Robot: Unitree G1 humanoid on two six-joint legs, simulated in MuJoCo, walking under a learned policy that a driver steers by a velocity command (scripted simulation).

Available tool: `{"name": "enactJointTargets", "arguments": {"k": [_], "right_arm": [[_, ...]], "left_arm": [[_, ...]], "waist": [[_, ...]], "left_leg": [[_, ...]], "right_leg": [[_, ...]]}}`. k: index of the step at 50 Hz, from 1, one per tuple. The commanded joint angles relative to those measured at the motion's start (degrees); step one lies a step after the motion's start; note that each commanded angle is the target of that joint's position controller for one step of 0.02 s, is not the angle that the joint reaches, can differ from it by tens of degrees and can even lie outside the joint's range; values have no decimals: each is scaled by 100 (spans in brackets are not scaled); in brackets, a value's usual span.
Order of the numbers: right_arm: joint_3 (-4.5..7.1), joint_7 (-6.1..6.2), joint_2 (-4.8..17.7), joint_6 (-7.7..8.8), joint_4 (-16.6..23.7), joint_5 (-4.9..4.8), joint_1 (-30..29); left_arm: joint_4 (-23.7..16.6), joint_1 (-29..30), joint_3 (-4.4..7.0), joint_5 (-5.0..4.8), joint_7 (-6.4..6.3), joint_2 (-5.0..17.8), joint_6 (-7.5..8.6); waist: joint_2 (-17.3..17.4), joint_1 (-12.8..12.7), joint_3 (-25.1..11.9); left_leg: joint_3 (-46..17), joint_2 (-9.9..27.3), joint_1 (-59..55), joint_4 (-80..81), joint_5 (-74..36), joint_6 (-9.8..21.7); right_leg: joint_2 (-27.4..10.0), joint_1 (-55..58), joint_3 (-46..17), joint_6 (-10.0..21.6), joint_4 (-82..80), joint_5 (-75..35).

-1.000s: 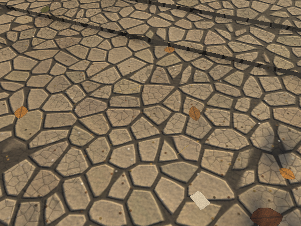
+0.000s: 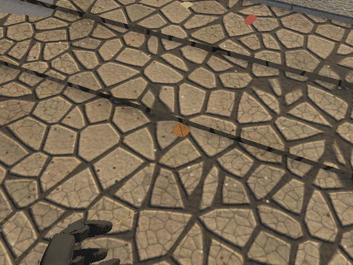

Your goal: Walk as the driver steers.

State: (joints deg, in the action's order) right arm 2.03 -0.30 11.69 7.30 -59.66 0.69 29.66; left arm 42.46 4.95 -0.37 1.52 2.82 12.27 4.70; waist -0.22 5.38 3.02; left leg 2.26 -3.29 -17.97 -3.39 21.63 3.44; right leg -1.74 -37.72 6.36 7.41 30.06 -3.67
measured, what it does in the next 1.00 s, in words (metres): walks ahead, turning right: right foot, then left foot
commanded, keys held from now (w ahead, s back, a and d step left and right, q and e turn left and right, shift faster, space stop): w+shift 0.36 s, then w+e+shift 0.64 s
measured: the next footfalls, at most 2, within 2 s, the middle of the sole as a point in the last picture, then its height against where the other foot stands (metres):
right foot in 0.04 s outside the picture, level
left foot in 0.50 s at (144, 194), level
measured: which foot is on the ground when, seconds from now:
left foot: down 0.00-0.04, up 0.06-0.48, down 0.50-0.94, up 0.96-1.00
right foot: up 0.00-0.02, down 0.04-0.50, up 0.52-0.92, down 0.94-1.00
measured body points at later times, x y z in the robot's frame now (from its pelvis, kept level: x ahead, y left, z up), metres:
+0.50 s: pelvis +0.51 +0.00 -0.01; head +0.55 +0.00 +0.44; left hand +0.40 +0.25 -0.14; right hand +0.76 -0.21 -0.08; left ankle +0.68 +0.08 -0.72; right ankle +0.23 -0.09 -0.69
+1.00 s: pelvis +0.96 -0.09 +0.00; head +0.99 -0.09 +0.45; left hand +1.22 +0.08 -0.10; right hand +0.88 -0.33 -0.13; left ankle +0.78 +0.11 -0.57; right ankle +1.06 -0.14 -0.68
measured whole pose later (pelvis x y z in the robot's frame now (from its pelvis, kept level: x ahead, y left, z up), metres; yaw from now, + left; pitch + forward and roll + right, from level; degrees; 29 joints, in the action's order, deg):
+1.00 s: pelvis +0.96 -0.09 +0.00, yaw -27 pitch -1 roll +0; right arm 1.7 0.1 12.8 4.0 -50.4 1.4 20.2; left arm 43.1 -6.9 3.2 0.6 2.1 16.1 0.2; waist -0.6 -0.8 3.0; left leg 7.0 2.9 4.4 -71.4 16.2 -1.8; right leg 7.7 -33.3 8.7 14.5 48.1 16.2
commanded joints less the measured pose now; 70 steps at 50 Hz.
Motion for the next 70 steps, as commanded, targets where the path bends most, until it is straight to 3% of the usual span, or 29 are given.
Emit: {"name": "enactJointTargets", "arguments": {"k": [1,2,3,4,6,8,15,21,24,25,26,27,29,31,36,43,46,47,48,49,51,52,54,57,65,67,68,69,70], "right_arm": [[293,188,1471,-155,244,169,-275],[248,181,1167,-171,372,195,-359],[39,-5,147,-66,622,-214,422],[117,40,742,18,684,-241,37],[91,52,721,34,988,-128,-1110],[26,-80,445,-135,1110,99,-1202],[-163,-325,387,-272,1896,180,-2950],[-128,-236,712,-214,2129,114,-3425],[158,28,1313,-202,1442,136,-867],[308,144,1824,-210,1296,277,60],[393,60,2071,-188,1307,393,-134],[391,-26,1603,-227,1400,303,-657],[232,-41,896,-123,1305,279,-1303],[146,-9,619,-50,1048,198,-1194],[117,-78,510,119,822,15,-1105],[200,134,1258,-4,819,41,-605],[353,246,1784,-305,1143,141,-1047],[377,194,1802,-332,1279,135,-1282],[263,43,1134,-255,1783,-38,-1444],[141,6,1119,-54,2203,31,-1657],[55,-32,989,99,2277,90,-1890],[8,-19,869,49,2352,156,-1951],[-33,16,803,-242,2277,316,-1677],[-111,-15,775,-448,2622,345,-2304],[-163,-76,914,-349,3166,85,-3444],[27,55,1326,-308,2909,77,-2412],[163,129,1612,-245,2640,192,-1160],[346,200,1953,-276,2498,311,-152],[389,181,1999,-381,2428,298,-295]], "left_arm": [[450,-2526,434,-5,-224,1102,-3],[675,-3561,575,106,-327,1477,-31],[668,-3434,719,193,-289,1933,-20],[634,-3078,715,128,-170,1585,-50],[807,-2476,559,115,-149,850,83],[1022,-2411,418,107,-211,476,160],[1203,-2871,383,-151,-137,632,381],[1362,-3386,421,-158,-236,1200,367],[1319,-3043,509,2,-365,1566,157],[1138,-3128,401,48,-347,1008,161],[974,-4091,213,-395,-255,78,189],[946,-3458,321,-352,-336,750,172],[771,-2526,352,-251,-273,748,104],[703,-2532,333,-55,-150,449,-100],[102,-1518,253,-27,49,189,-367],[-398,-441,177,-89,115,496,-363],[181,-2787,452,-178,16,1069,-349],[433,-3692,661,-143,-62,1408,-337],[375,-3100,973,-169,-171,2175,-540],[74,-2676,947,-35,-165,2273,-581],[218,-2660,836,-9,-256,1696,-468],[269,-2554,776,-13,-309,1492,-359],[184,-2178,671,-12,-347,1242,-176],[66,-2283,648,-126,-277,1283,-15],[-20,-2742,834,-151,-239,1609,-13],[-29,-2634,864,-121,-218,1808,-9],[-106,-2567,814,-219,-163,1667,27],[-319,-2705,574,-376,-202,871,95],[-477,-2631,345,-459,-284,572,-25]], "waist": [[795,-1748,-1211],[557,-2063,-1815],[-1809,-1154,-2756],[-930,-1248,-2699],[270,-992,-920],[201,-521,-443],[-59,-536,609],[-318,-577,172],[-582,735,-1276],[-11,853,-2034],[1960,-31,-3116],[904,53,-2536],[-22,-158,-816],[222,-499,-390],[384,-715,253],[401,-759,355],[848,-1959,-952],[529,-2356,-1398],[-1872,-1738,-1313],[-1059,-1371,-1822],[636,-978,-648],[751,-689,-290],[549,-285,-154],[451,-381,71],[-253,-950,-190],[-179,-429,-944],[505,128,-1859],[1873,334,-3100],[2452,208,-3547]], "left_leg": [[114,1352,1098,-3675,-7599,372],[74,1086,2363,-5644,-5843,424],[-229,-151,4884,-8336,-151,89],[-859,19,5736,-8729,12,315],[-758,611,5940,-7942,-675,376],[-836,856,5376,-7349,-752,314],[60,1115,5509,-4443,-2399,-15],[462,329,4364,-2749,-2817,309],[50,278,1681,-2653,-1626,441],[-1232,1555,335,-2958,-66,453],[-4449,3132,-1203,-1864,1443,1082],[-4528,2828,-536,-1155,2132,909],[-2624,2401,1353,-965,389,623],[-1429,2085,2321,-775,-497,351],[566,1576,2853,-351,-2201,-104],[1702,1569,1655,-859,-7512,-345],[1473,1987,1740,-3949,-9286,-111],[1351,1794,2674,-5828,-7587,-107],[1297,55,5454,-8940,-1131,-604],[-310,32,6343,-9441,-215,-507],[-737,580,6393,-8377,-306,-402],[-826,815,6110,-7741,-222,-444],[-772,970,5528,-7171,-48,-607],[-446,1140,5309,-5807,-210,-770],[-342,516,4243,-2727,-1916,-576],[-250,201,2808,-2581,-1307,-430],[-633,741,650,-2789,-1086,-140],[-2446,2486,-1602,-2581,312,309],[-4318,3453,-1951,-1652,1872,431]], "right_leg": [[551,3387,80,279,-94,884],[-329,4852,-833,421,349,2147],[-2132,6667,-4492,1255,-560,3631],[-2008,6550,-5351,1253,-1370,3907],[-1582,4626,-3478,875,-1544,2450],[-1113,3295,-2560,545,-1807,2129],[-329,2261,-879,362,-2822,256],[-735,4120,-705,165,-2399,-3813],[-681,3751,-809,52,1029,-3969],[-325,2549,-740,101,3054,-1757],[549,504,-951,-119,5333,2843],[191,-145,-1144,52,5527,2363],[-291,-156,-1077,35,4867,1659],[-528,225,-1073,-25,4636,1613],[-688,-351,-599,-148,3945,741],[281,364,791,329,1762,818],[922,2656,610,768,1997,2118],[915,4064,-88,970,1318,2481],[-446,5354,-3148,1961,-304,3324],[-1011,5590,-5232,2215,-1197,3819],[-1051,4194,-5110,1719,-1732,3241],[-803,3451,-4513,1549,-1673,2501],[-273,2542,-3473,1424,-1615,1746],[105,1698,-2894,1362,-2009,1800],[31,2922,-3060,606,-1409,-603],[136,3146,-2989,315,-32,-2095],[500,2010,-2657,38,1706,-1646],[871,404,-2122,-220,3585,1711],[861,-612,-1423,-287,4714,3801]]}}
